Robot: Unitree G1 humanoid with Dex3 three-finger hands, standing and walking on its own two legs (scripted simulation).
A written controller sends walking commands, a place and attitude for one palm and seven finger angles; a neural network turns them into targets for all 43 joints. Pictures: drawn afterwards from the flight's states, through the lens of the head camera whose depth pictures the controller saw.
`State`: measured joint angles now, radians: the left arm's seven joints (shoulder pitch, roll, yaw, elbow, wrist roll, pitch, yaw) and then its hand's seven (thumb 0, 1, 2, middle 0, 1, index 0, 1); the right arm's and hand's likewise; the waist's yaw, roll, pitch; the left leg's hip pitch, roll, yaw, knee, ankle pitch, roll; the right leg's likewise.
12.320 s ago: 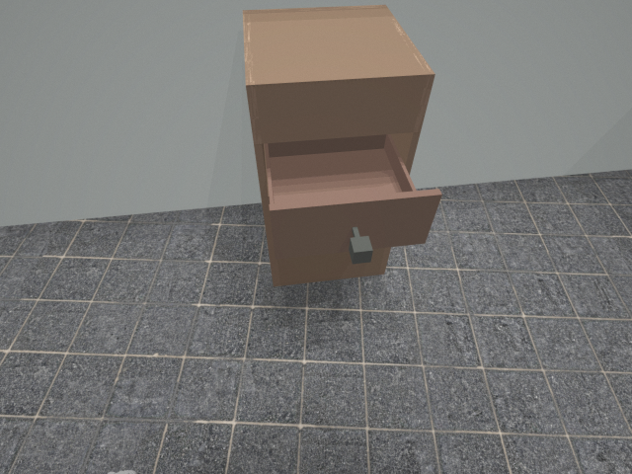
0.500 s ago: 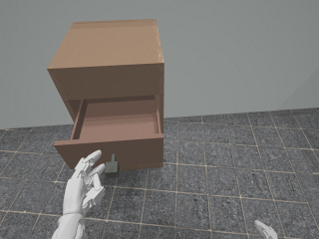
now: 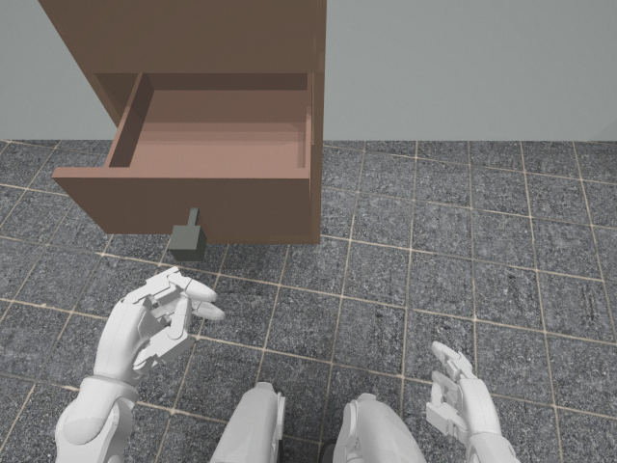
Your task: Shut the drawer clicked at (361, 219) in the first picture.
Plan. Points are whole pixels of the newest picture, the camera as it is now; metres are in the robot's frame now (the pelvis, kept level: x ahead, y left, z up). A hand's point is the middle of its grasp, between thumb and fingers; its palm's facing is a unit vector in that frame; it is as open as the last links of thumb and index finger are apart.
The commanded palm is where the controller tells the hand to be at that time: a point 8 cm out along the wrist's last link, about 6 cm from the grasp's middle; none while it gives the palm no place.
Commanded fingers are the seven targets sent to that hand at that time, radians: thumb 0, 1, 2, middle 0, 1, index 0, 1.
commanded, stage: raise the hand and make a fist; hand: left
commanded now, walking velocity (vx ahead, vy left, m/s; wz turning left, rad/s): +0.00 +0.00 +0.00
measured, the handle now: (191, 231) +0.45 +0.23 -0.08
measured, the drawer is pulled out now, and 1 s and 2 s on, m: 0.23 0.23 0.23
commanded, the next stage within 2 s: bring the fist close to the handle in 1.12 s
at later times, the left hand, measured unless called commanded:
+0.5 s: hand (148, 339) +0.25 +0.20 +0.04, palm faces +0.04 -1.00 +0.03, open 3.1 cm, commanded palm +0.22 +0.25 +0.03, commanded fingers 0.00 0.90 0.90 -1.40 -1.60 -1.40 -1.60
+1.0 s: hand (171, 339) +0.25 +0.18 +0.03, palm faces +0.01 -1.00 +0.02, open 3.2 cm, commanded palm +0.23 +0.23 +0.03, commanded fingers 0.00 0.90 0.90 -1.40 -1.60 -1.40 -1.60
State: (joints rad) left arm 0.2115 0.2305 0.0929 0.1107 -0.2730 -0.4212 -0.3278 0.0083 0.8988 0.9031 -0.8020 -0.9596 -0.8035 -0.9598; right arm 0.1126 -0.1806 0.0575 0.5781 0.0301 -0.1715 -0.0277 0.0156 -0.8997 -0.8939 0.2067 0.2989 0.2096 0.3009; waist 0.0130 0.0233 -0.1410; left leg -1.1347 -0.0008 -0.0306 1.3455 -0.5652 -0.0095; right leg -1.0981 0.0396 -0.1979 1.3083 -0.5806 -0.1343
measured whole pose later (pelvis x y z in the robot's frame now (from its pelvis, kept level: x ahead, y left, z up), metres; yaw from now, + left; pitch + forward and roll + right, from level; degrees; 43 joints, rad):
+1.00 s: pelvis +0.02 +0.08 +0.00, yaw -4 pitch +23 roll -4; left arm 0.42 0.09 -0.13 -0.04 -0.06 -0.46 0.09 0.01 0.90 0.90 -1.40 -1.60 -1.39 -1.60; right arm 0.20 -0.21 0.02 0.47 -0.01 -0.04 0.03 0.02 -0.90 -0.89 0.21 0.30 0.21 0.30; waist 0.00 0.03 -0.20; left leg -1.14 -0.05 0.02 1.34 -0.59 0.09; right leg -1.12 0.03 -0.10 1.28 -0.57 -0.03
